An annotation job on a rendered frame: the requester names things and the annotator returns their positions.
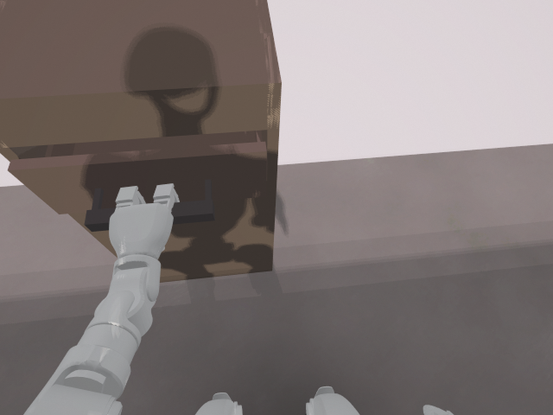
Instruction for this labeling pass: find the handle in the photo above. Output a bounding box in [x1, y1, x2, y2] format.
[84, 179, 215, 232]

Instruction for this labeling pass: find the robot right shin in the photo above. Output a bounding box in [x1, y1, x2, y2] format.
[315, 386, 334, 397]

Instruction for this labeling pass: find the robot shin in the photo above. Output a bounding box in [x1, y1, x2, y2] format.
[213, 393, 231, 400]
[315, 386, 334, 397]

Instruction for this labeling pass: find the left robot forearm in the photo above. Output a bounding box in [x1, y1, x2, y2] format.
[23, 254, 161, 415]

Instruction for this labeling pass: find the robot left shin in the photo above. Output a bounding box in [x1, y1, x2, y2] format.
[213, 393, 231, 400]

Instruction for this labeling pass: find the robot left upper arm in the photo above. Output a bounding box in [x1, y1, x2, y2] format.
[32, 384, 123, 415]

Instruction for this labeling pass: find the robot left hand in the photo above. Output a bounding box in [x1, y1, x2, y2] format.
[109, 183, 180, 260]

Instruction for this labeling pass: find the cabinet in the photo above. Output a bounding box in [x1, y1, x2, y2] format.
[0, 0, 282, 283]

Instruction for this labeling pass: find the drawer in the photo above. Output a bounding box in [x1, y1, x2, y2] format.
[8, 131, 267, 214]

